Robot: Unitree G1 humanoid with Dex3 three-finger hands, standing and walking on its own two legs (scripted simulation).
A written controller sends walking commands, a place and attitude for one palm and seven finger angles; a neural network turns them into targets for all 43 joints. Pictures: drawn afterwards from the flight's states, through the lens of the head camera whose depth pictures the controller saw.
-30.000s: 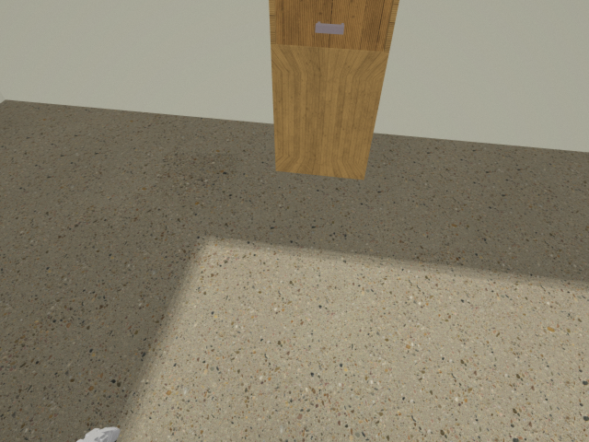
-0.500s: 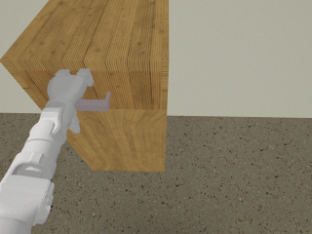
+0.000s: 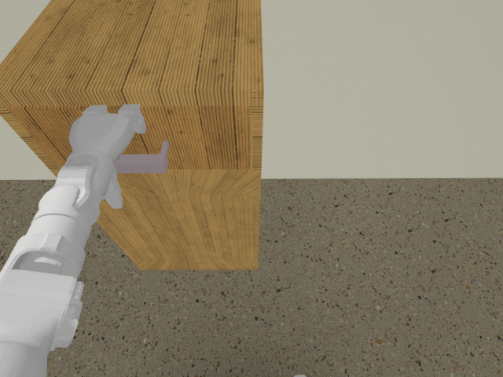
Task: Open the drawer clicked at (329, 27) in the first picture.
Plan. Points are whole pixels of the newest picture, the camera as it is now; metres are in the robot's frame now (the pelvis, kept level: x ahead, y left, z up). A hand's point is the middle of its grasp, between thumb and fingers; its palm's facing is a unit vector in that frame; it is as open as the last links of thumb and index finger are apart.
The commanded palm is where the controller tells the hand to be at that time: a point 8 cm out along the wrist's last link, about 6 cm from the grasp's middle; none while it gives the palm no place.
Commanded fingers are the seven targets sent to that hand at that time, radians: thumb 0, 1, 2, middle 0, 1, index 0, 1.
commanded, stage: re-aim the fingers above the handle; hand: left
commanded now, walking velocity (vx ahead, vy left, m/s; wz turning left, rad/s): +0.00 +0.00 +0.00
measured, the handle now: (140, 154) +0.52 +0.21 +0.01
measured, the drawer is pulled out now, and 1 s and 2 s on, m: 0.00 0.00 0.00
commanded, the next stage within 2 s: lower the fingers behind the handle in 1.26 s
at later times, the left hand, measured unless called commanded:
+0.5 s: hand (133, 154) +0.48 +0.20 +0.06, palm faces -0.05 -0.02 -1.00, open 13.7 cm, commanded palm +0.46 +0.21 +0.13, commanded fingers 0.00 -0.50 0.30 -0.30 -1.20 -0.30 -1.20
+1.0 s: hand (129, 154) +0.47 +0.21 +0.07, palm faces -0.04 -0.02 -1.00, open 13.8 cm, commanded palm +0.45 +0.21 +0.13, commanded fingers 0.00 -0.50 0.30 -0.30 -1.20 -0.30 -1.20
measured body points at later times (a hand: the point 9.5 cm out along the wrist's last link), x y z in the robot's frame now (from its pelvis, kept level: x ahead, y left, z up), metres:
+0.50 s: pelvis +0.00 +0.01 +0.00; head +0.07 +0.00 +0.44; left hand +0.47 +0.20 +0.12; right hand +0.05 -0.26 -0.13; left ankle -0.02 +0.11 -0.72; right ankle +0.01 -0.11 -0.72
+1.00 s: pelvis +0.01 +0.00 +0.00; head +0.07 -0.02 +0.45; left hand +0.47 +0.21 +0.12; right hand +0.07 -0.27 -0.13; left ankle -0.02 +0.11 -0.72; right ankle +0.01 -0.11 -0.72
